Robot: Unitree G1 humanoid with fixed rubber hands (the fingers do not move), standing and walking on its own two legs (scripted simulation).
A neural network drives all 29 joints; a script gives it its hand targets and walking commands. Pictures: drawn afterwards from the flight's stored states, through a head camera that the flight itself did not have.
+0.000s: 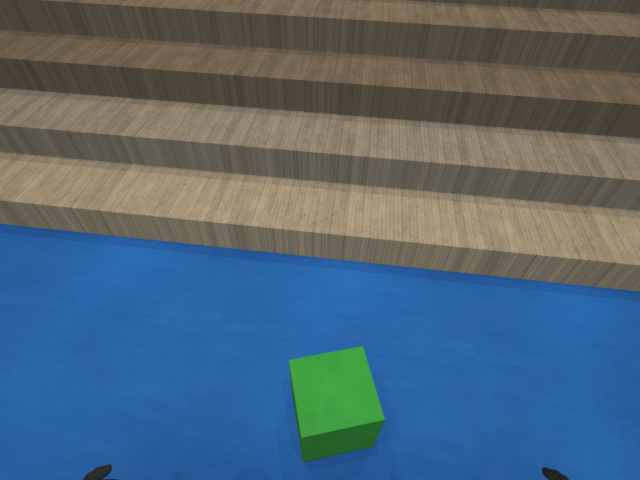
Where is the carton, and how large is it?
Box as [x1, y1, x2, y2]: [289, 346, 384, 462]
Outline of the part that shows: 362,346 289,360 292,394 303,462 365,448 373,445 384,418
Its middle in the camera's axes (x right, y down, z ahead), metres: +0.04 +0.46 +1.10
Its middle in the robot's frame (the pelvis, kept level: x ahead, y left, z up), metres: +0.44 -0.03 -0.66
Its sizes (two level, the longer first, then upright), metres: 0.210 0.200 0.250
